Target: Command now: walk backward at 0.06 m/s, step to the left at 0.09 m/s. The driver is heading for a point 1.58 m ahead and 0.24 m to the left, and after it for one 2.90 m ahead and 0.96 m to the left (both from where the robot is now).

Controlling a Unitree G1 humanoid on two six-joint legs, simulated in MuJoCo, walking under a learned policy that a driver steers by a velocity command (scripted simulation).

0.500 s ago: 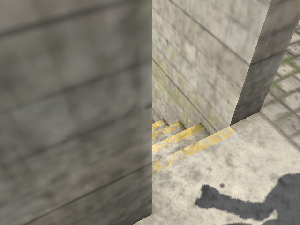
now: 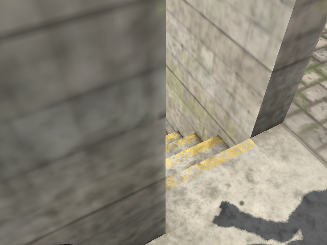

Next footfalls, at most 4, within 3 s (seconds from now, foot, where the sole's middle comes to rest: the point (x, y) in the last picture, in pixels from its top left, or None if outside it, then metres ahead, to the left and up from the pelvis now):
none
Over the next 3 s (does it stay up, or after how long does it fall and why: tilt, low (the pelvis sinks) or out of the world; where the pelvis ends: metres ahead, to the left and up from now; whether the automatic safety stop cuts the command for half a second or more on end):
stays up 0.00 0.00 0.00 its command is cut before an obstacle from the start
